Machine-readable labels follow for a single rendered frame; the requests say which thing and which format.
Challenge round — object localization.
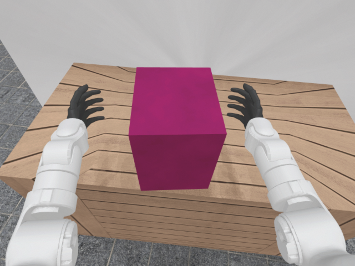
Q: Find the robot left upper arm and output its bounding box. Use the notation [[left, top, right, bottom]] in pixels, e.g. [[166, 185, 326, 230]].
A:
[[8, 219, 79, 266]]

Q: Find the robot left hand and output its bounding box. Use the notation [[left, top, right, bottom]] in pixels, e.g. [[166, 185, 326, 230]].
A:
[[67, 84, 105, 128]]

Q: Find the robot right hand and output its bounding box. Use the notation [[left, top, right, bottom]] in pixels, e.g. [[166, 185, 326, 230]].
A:
[[227, 83, 263, 129]]

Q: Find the left robot forearm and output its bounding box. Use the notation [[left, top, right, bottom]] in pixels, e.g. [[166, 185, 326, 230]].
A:
[[6, 118, 89, 266]]

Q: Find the robot right upper arm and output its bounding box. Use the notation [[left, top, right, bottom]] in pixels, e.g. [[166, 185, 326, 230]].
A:
[[274, 207, 355, 266]]

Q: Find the right robot forearm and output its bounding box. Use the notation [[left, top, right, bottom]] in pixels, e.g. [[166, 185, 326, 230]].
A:
[[245, 117, 346, 249]]

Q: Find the carton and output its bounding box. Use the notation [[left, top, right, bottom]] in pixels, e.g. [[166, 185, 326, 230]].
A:
[[128, 67, 227, 191]]

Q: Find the pedestal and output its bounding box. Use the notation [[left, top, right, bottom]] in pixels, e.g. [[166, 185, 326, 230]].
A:
[[0, 63, 355, 256]]

